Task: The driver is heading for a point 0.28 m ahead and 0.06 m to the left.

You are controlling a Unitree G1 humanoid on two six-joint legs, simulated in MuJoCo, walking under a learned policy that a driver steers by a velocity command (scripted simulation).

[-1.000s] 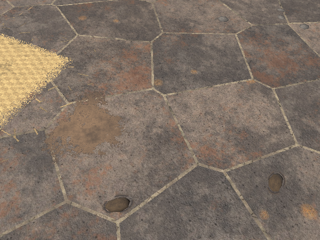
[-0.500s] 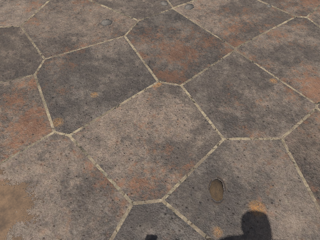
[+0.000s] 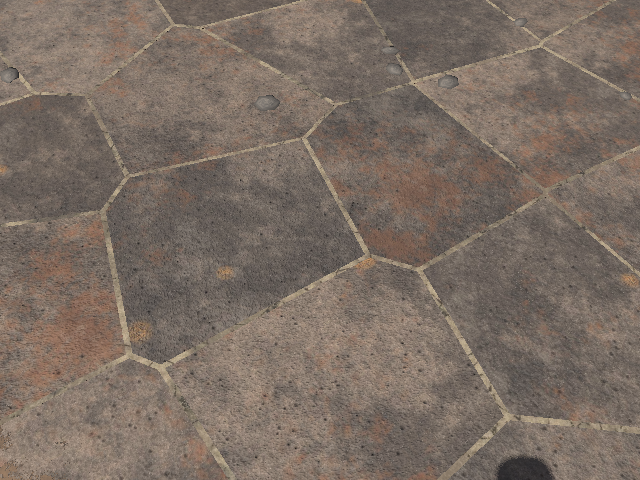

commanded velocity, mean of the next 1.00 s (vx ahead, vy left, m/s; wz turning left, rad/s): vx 0.16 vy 0.00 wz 0.14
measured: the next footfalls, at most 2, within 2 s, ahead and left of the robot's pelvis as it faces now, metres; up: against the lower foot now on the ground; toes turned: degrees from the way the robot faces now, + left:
right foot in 0.46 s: +0.36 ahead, -0.07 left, +0.00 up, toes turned +7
left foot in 0.76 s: +0.24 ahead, +0.13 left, +0.00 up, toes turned +6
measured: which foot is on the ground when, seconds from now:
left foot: down 0.00-0.48, up 0.50-0.74, down 0.76-1.00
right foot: down 0.00-0.00, up 0.02-0.44, down 0.46-1.00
